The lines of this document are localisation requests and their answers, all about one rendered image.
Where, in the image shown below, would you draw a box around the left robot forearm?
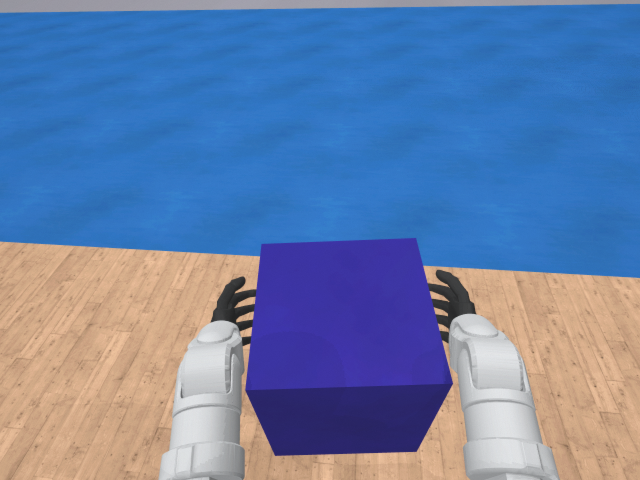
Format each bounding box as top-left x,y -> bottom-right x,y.
158,320 -> 245,480

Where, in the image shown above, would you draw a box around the right robot forearm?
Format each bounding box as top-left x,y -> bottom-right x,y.
449,314 -> 560,480

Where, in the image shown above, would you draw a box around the robot left hand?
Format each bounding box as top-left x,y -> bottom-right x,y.
210,276 -> 256,346

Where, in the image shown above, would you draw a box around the robot right hand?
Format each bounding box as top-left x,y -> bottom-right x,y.
428,270 -> 476,344

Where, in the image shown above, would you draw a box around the carton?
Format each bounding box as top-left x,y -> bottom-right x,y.
245,238 -> 453,456

